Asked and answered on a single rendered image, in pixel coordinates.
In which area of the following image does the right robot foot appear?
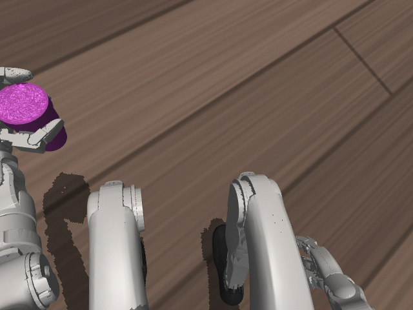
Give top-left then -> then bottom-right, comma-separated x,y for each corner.
212,225 -> 244,305

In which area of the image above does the left robot arm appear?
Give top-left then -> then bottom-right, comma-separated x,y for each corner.
0,150 -> 59,310

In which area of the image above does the right robot arm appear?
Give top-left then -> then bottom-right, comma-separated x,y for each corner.
323,273 -> 375,310

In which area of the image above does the cup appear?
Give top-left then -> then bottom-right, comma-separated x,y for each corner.
0,83 -> 67,152

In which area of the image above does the left robot hand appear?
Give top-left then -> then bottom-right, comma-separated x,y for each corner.
0,67 -> 64,154

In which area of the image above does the right robot hand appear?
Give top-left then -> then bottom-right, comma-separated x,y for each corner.
295,236 -> 343,290

